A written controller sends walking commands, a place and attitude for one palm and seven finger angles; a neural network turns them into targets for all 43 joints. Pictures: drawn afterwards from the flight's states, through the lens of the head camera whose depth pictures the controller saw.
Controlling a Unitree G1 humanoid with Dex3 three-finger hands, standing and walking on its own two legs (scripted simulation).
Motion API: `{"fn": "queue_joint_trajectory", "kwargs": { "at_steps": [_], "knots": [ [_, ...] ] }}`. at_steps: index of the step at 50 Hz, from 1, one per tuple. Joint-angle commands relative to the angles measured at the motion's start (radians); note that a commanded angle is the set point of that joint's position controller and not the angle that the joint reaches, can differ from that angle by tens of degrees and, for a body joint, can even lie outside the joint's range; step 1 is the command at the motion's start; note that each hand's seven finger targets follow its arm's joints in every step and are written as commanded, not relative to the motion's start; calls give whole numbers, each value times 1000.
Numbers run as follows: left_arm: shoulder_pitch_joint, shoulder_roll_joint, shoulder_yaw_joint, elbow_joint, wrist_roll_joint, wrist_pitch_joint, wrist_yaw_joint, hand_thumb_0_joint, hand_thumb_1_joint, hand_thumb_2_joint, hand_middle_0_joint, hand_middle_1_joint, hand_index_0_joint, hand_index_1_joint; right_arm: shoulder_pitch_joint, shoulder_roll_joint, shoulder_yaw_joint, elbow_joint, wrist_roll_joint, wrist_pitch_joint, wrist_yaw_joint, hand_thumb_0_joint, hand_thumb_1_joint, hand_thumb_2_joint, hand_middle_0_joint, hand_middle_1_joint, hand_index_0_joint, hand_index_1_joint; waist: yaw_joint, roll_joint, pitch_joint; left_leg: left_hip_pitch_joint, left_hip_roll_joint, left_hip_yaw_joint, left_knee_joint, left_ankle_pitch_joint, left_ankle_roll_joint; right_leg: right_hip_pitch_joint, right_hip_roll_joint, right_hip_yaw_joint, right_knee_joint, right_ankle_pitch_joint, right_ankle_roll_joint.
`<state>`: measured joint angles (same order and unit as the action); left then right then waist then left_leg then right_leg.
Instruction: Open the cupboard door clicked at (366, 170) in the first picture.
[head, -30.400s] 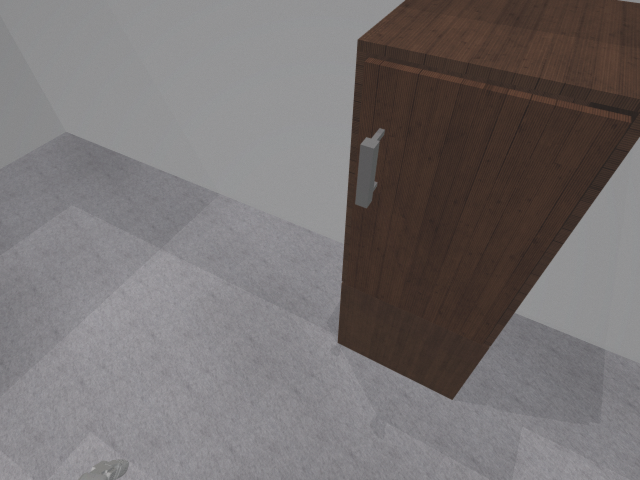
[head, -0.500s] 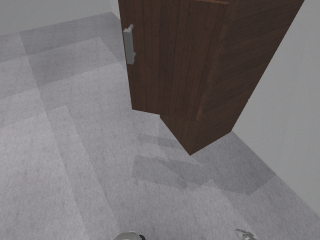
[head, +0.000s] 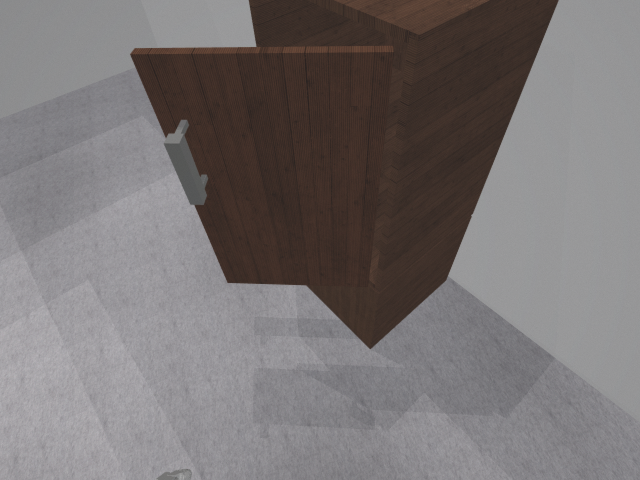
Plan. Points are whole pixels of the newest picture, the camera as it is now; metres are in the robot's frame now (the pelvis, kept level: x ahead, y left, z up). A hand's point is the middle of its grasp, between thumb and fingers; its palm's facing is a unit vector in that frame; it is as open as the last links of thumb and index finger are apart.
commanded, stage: come to a stop and stand still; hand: left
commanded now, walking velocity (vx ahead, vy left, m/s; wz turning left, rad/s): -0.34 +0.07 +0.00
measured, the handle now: (190, 163) +0.58 +0.23 +0.05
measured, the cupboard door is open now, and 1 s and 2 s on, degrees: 46 46 46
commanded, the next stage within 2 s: look again from close up in 1.58 s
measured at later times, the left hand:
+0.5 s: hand out of the picture +0.02 +0.24 -0.17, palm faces +0.07 -0.97 -0.21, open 7.3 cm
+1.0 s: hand out of the picture -0.02 +0.15 -0.17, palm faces +0.04 -0.99 -0.15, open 7.3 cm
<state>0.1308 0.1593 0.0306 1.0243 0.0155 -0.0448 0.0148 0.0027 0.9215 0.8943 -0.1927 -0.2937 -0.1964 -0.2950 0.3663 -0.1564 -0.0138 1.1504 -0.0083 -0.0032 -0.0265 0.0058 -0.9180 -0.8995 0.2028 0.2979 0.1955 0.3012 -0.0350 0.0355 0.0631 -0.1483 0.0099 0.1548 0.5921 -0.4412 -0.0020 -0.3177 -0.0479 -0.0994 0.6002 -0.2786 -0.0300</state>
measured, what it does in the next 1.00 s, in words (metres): steps on the spot: left foot, then right foot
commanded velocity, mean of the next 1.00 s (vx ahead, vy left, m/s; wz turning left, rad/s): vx -0.04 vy -0.02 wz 0.00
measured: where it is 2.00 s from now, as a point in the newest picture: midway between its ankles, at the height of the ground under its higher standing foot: outside the picture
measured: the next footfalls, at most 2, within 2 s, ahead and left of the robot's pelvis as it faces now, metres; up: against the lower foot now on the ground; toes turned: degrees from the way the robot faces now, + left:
left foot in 0.26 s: +0.07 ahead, +0.14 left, +0.00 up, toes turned +5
right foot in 0.62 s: +0.01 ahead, -0.07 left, +0.00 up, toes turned -5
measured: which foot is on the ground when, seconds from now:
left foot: up 0.00-0.24, down 0.26-1.00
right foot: down 0.00-0.26, up 0.28-0.60, down 0.62-1.00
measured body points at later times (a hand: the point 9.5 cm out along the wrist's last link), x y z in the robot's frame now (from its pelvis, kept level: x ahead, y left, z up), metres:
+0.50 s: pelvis +0.00 +0.04 +0.01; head +0.03 +0.05 +0.46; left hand +0.02 +0.29 -0.15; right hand +0.08 -0.19 -0.13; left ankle +0.03 +0.14 -0.73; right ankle -0.07 -0.10 -0.68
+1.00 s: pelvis +0.00 -0.01 +0.01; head +0.01 -0.01 +0.46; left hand -0.02 +0.20 -0.15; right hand -0.06 -0.23 -0.15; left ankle +0.03 +0.14 -0.73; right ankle -0.07 -0.11 -0.73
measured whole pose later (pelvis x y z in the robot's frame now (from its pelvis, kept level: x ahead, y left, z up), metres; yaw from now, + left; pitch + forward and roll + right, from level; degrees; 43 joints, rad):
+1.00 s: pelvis +0.00 -0.01 +0.01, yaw +1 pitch -1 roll +1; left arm 0.29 0.11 0.01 1.15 0.00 0.00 0.03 0.01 0.92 0.89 -0.20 -0.29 -0.20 -0.30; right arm 0.33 -0.14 -0.02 1.19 -0.01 0.03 -0.03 0.01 -0.91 -0.90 0.20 0.30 0.19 0.30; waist -0.03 -0.01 0.05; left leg -0.24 0.06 0.06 0.44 -0.18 -0.04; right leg -0.06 0.00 -0.05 0.43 -0.35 -0.03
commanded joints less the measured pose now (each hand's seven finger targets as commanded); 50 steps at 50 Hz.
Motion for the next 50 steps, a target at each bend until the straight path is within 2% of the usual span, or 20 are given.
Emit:
{"fn": "queue_joint_trajectory", "kwargs": {
  "at_steps": [1, 3, 8, 10, 11, 12, 13, 14, 16, 18, 25, 28, 29, 31, 32, 33, 35, 39, 45, 50],
  "knots": [
    [150, 175, 28, 12, 0, 20, 41, 0, 900, 900, -200, -300, -200, -300, -12, -55, -24, -68, 17, 18, -18, 0, -900, -900, 200, 300, 200, 300, 67, -251, -130, -236, 29, -131, 261, -159, -31, 307, -341, 251, -148, 1147, -219],
    [114, 181, 37, -4, 1, 29, 41, 0, 900, 900, -200, -300, -200, -300, -25, -44, -28, -66, 15, 33, -14, 0, -900, -900, 200, 300, 200, 300, 56, -164, -127, -236, 19, -128, 241, -126, -40, 290, -310, 198, -152, 1068, -187],
    [61, 185, 60, -35, 7, 47, 38, 0, 900, 900, -200, -300, -200, -300, -27, -41, -45, -89, 3, 51, -4, 0, -900, -900, 200, 300, 200, 300, 41, -188, -118, -196, -4, -92, 139, 19, -54, 219, -256, 126, -145, 846, -139],
    [36, 175, 60, -42, 7, 55, 35, 0, 900, 900, -200, -300, -200, -300, -10, -40, -50, -94, 1, 47, 0, 0, -900, -900, 200, 300, 200, 300, 19, -208, -109, -104, 5, -90, -20, 157, -50, 134, -221, 109, -111, 633, -100],
    [29, 163, 58, -48, 0, 60, 33, 0, 900, 900, -200, -300, -200, -300, 15, -55, -54, -90, -3, 41, 3, 0, -900, -900, 200, 300, 200, 300, 2, -161, -112, -27, 25, -86, -128, 295, -39, 79, -196, 93, -70, 497, -64],
    [57, 123, 50, -60, -6, 67, 27, 0, 900, 900, -200, -300, -200, -300, 8, -110, -61, -106, -11, 30, 3, 0, -900, -900, 200, 300, 200, 300, 14, 16, -126, 26, 152, -223, -180, 521, 15, -9, -106, 39, 17, 240, -3],
    [80, 69, 39, -74, -12, 76, 27, 0, 900, 900, -200, -300, -200, -300, -9, -183, -71, -137, -19, 24, 0, 0, -900, -900, 200, 300, 200, 300, 17, 215, -114, -51, 341, -413, -255, 725, 130, -42, -5, -2, 156, -182, 44],
    [51, 82, 39, -80, -6, 88, 32, 0, 900, 900, -200, -300, -200, -300, -34, -192, -73, -152, -24, 23, -10, 0, -900, -900, 200, 300, 200, 300, -7, 195, -91, -136, 371, -445, -312, 603, 194, -33, 32, 73, 346, -344, 34],
    [57, 89, 46, -68, -1, 94, 24, 0, 900, 900, -200, -300, -200, -300, -125, -170, -59, -184, -25, 16, -25, 0, -900, -900, 200, 300, 200, 300, 27, 169, -38, -196, 335, -404, -314, 484, 203, -75, 16, 160, 473, -281, 24],
    [99, 87, 47, -41, -2, 91, 16, 0, 900, 900, -200, -300, -200, -300, -173, -150, -45, -196, -23, 10, -26, 0, -900, -900, 200, 300, 200, 300, 51, 111, -30, -166, 281, -333, -318, 405, 170, -85, 13, 151, 466, -202, 35],
    [97, 65, 23, -40, 0, 75, 0, 0, 900, 900, -200, -300, -200, -300, -109, -189, -66, -154, -20, 11, -20, 0, -900, -900, 200, 300, 200, 300, -7, 88, -102, 19, 282, -325, -285, 431, 165, -20, 16, 69, 102, -220, 39],
    [194, 62, 21, -3, 0, 66, 3, 0, 900, 900, -200, -300, -200, -300, -130, -191, -69, -147, -9, 13, -15, 0, -900, -900, 200, 300, 200, 300, 26, 92, -128, -23, 232, -276, -247, 337, 114, 114, 26, 35, -128, -31, 33],
    [219, 78, 20, 8, 3, 59, 6, 0, 900, 900, -200, -300, -200, -300, -133, -170, -67, -145, -4, 13, -12, 0, -900, -900, 200, 300, 200, 300, 34, 39, -120, -56, 189, -238, -202, 306, 79, 162, 3, 67, -246, 41, 26],
    [186, 150, 19, 7, 2, 43, 13, 0, 900, 900, -200, -300, -200, -300, -134, -92, -47, -147, 5, 14, 0, 0, -900, -900, 200, 300, 200, 300, 12, -121, -77, -107, 64, -124, -127, 190, -2, 121, -168, 238, -331, 79, -43],
    [162, 159, 13, 8, 0, 43, 11, 0, 900, 900, -200, -300, -200, -300, -151, -78, -40, -148, 1, 13, 8, 0, -900, -900, 200, 300, 200, 300, 4, -102, -54, -53, 34, -122, -133, 238, -9, 48, -169, 222, -311, 110, -49],
    [148, 138, 10, 20, -2, 30, 13, 0, 900, 900, -200, -300, -200, -300, -137, -74, -36, -127, -7, 14, 5, 0, -900, -900, 200, 300, 200, 300, 3, -219, -62, -34, 45, -126, -130, 278, -6, 50, -130, 210, -294, 168, -41],
    [151, 105, -4, 39, -6, 26, 17, 0, 900, 900, -200, -300, -200, -300, -115, -82, -35, -93, -5, 11, 4, 0, -900, -900, 200, 300, 200, 300, 5, -203, -25, -3, 68, -135, -149, 333, -1, 38, -107, 167, -287, 185, -25],
    [174, 91, -8, 62, -11, 33, 20, 0, 900, 900, -200, -300, -200, -300, -76, -81, -29, -38, -6, 14, 1, 0, -900, -900, 200, 300, 200, 300, 10, -74, 25, -1, 88, -145, -175, 319, -3, 26, -81, 156, -314, 3, -11],
    [202, 70, -7, 91, -15, 36, 22, 0, 900, 900, -200, -300, -200, -300, -29, -53, -18, -2, -8, 17, -6, 0, -900, -900, 200, 300, 200, 300, 19, -59, 74, -39, 84, -146, -187, 311, -3, 55, -69, 147, -337, -34, -19],
    [228, 51, -7, 102, -17, 32, 25, 0, 900, 900, -200, -300, -200, -300, -11, -48, -15, 11, -7, 10, -13, 0, -900, -900, 200, 300, 200, 300, 27, -50, 43, -24, 94, -148, -178, 381, -1, 109, -65, 132, -313, 94, -19]
  ]
}}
